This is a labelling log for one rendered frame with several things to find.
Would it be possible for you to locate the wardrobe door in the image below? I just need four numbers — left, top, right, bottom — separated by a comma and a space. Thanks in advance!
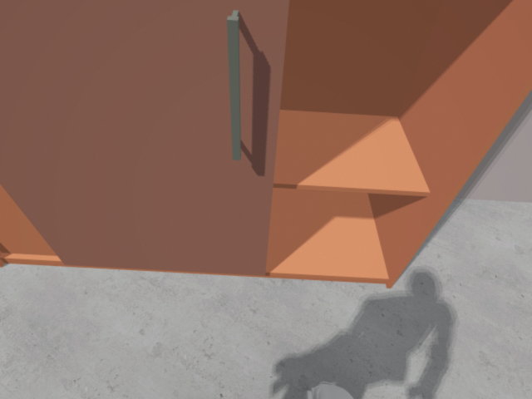
0, 0, 289, 276
0, 185, 57, 256

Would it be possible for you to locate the handle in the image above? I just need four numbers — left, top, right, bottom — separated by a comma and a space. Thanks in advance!
227, 10, 241, 160

